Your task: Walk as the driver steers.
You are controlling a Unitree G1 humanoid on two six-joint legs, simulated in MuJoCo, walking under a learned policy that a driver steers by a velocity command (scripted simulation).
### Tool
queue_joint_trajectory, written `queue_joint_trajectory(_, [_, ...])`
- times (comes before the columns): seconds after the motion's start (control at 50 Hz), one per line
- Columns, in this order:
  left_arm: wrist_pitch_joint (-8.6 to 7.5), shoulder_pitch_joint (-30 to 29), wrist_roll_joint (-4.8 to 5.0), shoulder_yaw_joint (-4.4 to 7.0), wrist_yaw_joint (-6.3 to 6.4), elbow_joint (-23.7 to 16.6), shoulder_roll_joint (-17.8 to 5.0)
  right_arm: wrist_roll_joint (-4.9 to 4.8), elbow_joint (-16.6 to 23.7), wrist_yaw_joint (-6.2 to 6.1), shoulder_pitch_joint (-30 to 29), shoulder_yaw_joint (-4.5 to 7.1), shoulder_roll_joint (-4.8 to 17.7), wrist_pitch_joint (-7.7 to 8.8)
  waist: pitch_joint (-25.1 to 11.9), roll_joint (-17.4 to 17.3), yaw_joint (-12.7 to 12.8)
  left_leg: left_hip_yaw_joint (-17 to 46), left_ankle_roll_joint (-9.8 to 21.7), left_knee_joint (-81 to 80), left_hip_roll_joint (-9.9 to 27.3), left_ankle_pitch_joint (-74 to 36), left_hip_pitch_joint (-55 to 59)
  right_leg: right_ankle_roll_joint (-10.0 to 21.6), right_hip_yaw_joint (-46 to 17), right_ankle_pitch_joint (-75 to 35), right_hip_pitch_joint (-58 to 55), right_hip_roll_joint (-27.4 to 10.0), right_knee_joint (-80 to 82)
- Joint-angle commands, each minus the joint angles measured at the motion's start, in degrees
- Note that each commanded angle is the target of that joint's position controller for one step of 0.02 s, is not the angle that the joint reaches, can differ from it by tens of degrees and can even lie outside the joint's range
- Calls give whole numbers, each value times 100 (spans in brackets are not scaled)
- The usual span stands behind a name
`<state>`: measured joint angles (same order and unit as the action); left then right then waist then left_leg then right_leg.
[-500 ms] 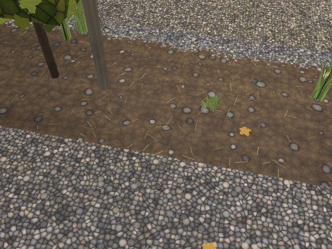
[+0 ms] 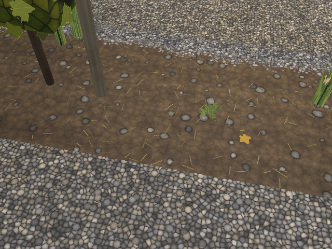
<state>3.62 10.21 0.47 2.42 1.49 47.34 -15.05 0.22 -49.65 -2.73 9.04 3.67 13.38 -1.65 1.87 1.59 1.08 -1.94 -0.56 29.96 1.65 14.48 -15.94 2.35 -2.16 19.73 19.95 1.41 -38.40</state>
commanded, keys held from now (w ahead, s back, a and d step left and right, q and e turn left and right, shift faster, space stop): e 0.62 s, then no key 0.02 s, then w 0.36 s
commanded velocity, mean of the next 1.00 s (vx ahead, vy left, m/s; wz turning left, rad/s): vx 0.10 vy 0.00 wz -0.43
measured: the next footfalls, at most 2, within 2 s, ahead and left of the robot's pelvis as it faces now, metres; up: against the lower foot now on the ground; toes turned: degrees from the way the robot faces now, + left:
right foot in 0.18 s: +0.01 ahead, -0.11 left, +0.00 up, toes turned -6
left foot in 0.84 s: +0.06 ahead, +0.08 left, +0.00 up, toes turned -30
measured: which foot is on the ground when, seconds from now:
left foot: down 0.00-0.18, up 0.20-0.82, down 0.84-1.00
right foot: up 0.00-0.16, down 0.18-0.84, up 0.86-1.00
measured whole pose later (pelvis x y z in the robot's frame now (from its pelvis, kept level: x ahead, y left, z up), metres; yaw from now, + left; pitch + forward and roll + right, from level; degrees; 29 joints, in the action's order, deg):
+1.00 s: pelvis +0.05 -0.02 +0.01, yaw -27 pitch +1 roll +0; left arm 0.8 15.0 1.4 2.6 1.0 36.4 -16.1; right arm -0.8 -44.4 0.6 22.2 2.5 14.0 3.8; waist -2.8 2.4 -1.9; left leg 2.9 3.2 22.4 -2.6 18.0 -5.6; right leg 1.0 -7.8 17.5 30.5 4.4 -56.8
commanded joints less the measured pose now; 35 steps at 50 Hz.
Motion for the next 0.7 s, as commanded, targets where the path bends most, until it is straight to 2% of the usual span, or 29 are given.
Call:
queue_joint_trajectory(0.02, [54,51,60,171,-47,-469,-412,39,441,-70,-132,246,984,119,-576,-1055,-129,1514,1639,-843,2041,-3355,699,-79,72,1351,696,-115,-1758])
queue_joint_trajectory(0.06, [107,56,80,162,-106,-546,-314,-45,524,-65,-397,277,1068,86,-593,-856,-54,1088,1404,-652,1909,-3551,676,-157,87,1093,587,-310,-1534])
queue_joint_trajectory(0.1, [140,138,88,172,-169,-605,-321,-109,547,-51,-511,294,1123,-5,-700,-981,-44,699,1226,-391,1744,-3683,590,-181,334,675,178,-220,-1117])
queue_joint_trajectory(0.12, [141,221,107,190,-207,-633,-341,-149,538,-50,-531,295,1137,-49,-739,-1031,-2,559,1153,-218,1692,-3643,562,-144,471,429,-16,-138,-762])
queue_joint_trajectory(0.14, [138,383,127,230,-255,-606,-341,-228,544,-37,-588,293,1136,-80,-711,-1013,94,377,992,56,1599,-3355,509,-30,613,126,-202,-45,17])
queue_joint_trajectory(0.16, [121,558,89,277,-274,-554,-383,-289,495,-19,-572,284,1088,-100,-684,-743,178,75,750,705,1398,-2835,234,136,625,-678,-657,101,902])
queue_joint_trajectory(0.18, [77,621,40,410,-259,-628,-801,-224,491,1,-354,250,921,-92,-637,250,92,-304,258,1960,876,-901,-914,515,-627,-2742,-1571,-428,1548])
queue_joint_trajectory(0.2, [-14,754,-35,511,-242,-805,-1575,119,801,0,-579,134,606,-43,-610,1619,-61,-196,-229,3413,-85,2366,-2563,1356,-2834,-6193,-2107,-1956,1510])
queue_joint_trajectory(0.22, [-128,939,-139,385,-307,-854,-1368,157,679,34,-561,192,840,29,-1108,703,118,647,-267,4525,-28,2613,-2469,1809,-2517,-7525,-2170,-2173,1207])
queue_joint_trajectory(0.24, [-261,707,-296,476,-355,-990,-1630,-31,985,-7,-640,191,841,45,-1359,997,71,898,-244,4746,-192,2390,-2568,2244,-3150,-5140,-1772,-2294,1666])
queue_joint_trajectory(0.26, [-316,255,-113,433,-325,-1046,-1384,-111,903,-91,-860,328,1176,2,-685,250,-56,944,-229,4724,20,1758,-2909,1872,-2820,-3625,-1629,-1894,1814])
queue_joint_trajectory(0.28, [-290,-35,30,318,-210,-1106,-1087,-95,852,-170,-826,367,1258,-60,-502,107,-136,1002,-198,4553,122,1235,-2862,1510,-2441,-3347,-1444,-1681,1769])
queue_joint_trajectory(0.3, [-267,-78,97,246,-121,-1173,-907,-68,796,-186,-695,342,1102,-109,-539,138,-196,966,-215,4429,118,960,-2597,1279,-2155,-3366,-1336,-1394,1777])
queue_joint_trajectory(0.32, [-238,-24,124,235,-44,-1227,-861,-31,844,-155,-644,321,1019,-100,-607,154,-199,941,-233,4329,37,656,-2608,1193,-2060,-3441,-1512,-1284,1741])
queue_joint_trajectory(0.36, [-201,287,106,230,79,-1248,-803,-55,926,-78,-637,262,820,-46,-779,220,-116,885,-253,4067,-56,300,-2546,1065,-1882,-3929,-1864,-1144,1700])
queue_joint_trajectory(0.4, [-167,496,107,271,144,-1265,-890,-59,994,-36,-628,236,774,-8,-811,280,-48,896,-296,3790,-105,206,-2589,978,-1920,-4246,-2116,-1132,1685])
queue_joint_trajectory(0.44, [-113,530,81,295,166,-1320,-935,-43,1099,2,-657,206,720,12,-821,328,-7,859,-382,3588,-142,142,-2542,901,-1984,-4299,-2150,-1076,1627])
queue_joint_trajectory(0.46, [-69,522,31,302,185,-1350,-945,-30,1154,-11,-750,171,691,27,-843,385,27,824,-423,3726,-193,83,-2426,886,-2022,-4424,-2008,-1071,1595])
queue_joint_trajectory(0.48, [-38,471,15,306,196,-1407,-966,-47,1185,-9,-712,174,721,30,-816,406,2,839,-451,3764,-221,121,-2393,905,-2097,-4347,-1902,-1065,1590])
queue_joint_trajectory(0.58, [22,342,11,286,207,-1616,-932,-50,1327,-3,-702,153,759,85,-626,505,21,935,-441,3425,-320,352,-2295,1045,-2600,-3289,-1607,-947,1620])
queue_joint_trajectory(0.64, [58,220,3,283,229,-1731,-931,-40,1383,80,-693,109,733,155,-691,557,35,952,-378,2921,-331,382,-2029,1049,-2779,-2992,-1577,-899,1526])
queue_joint_trajectory(0.66, [58,189,4,268,218,-1773,-895,-47,1382,132,-602,94,746,179,-846,566,37,927,-345,2672,-293,344,-1778,1055,-2791,-2424,-1531,-848,1568])
queue_joint_trajectory(0.68, [51,194,-13,244,197,-1791,-838,-12,1376,183,-621,65,709,212,-861,588,88,841,-299,2316,-289,360,-1507,1056,-2826,-1468,-1392,-771,1725])
queue_joint_trajectory(0.7, [52,181,-13,222,171,-1809,-787,-22,1409,227,-655,47,680,236,-750,684,128,742,-260,1999,-293,413,-1246,1074,-2855,-646,-1160,-664,1878])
